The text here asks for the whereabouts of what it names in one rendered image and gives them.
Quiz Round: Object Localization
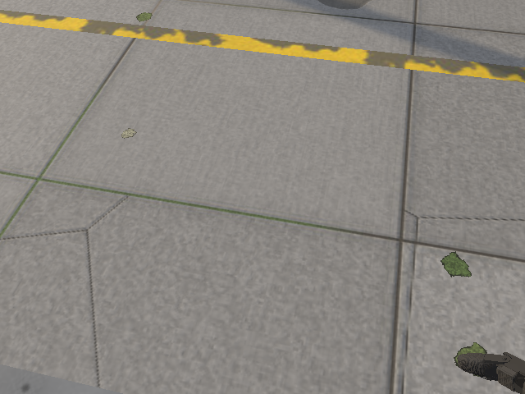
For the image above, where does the right robot hand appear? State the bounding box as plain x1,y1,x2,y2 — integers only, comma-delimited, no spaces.
457,352,525,394

